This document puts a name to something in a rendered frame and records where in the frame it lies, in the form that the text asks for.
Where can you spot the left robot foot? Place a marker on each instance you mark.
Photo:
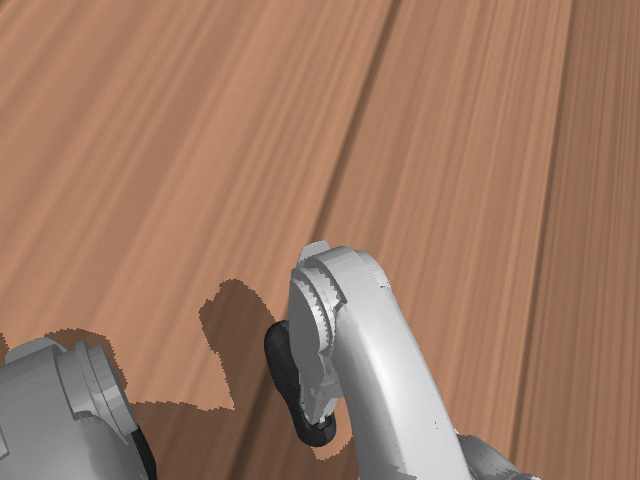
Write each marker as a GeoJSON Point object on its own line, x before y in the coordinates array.
{"type": "Point", "coordinates": [145, 453]}

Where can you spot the right robot foot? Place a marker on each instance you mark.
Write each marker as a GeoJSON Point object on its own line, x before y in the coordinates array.
{"type": "Point", "coordinates": [286, 379]}

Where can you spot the right robot hand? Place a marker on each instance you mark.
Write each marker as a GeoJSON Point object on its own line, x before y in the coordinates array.
{"type": "Point", "coordinates": [483, 461]}

